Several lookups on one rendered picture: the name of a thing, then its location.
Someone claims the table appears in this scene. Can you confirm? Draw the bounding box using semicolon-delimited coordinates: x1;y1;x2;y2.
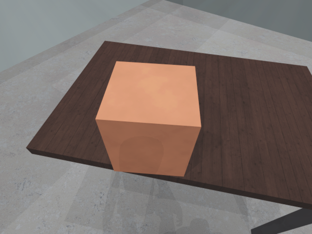
26;41;312;234

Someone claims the carton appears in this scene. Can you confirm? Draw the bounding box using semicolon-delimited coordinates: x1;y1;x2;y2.
95;61;201;176

